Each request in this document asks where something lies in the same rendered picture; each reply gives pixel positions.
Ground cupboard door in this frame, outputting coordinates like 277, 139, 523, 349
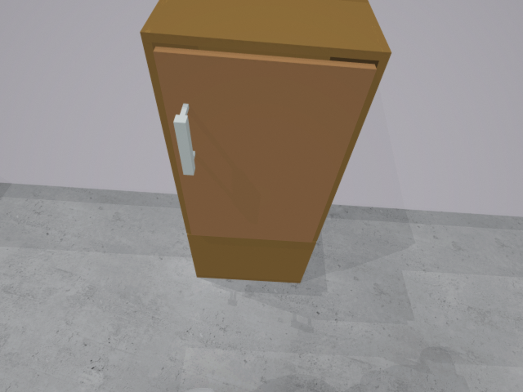
153, 47, 377, 243

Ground handle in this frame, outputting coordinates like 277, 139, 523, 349
173, 104, 195, 176

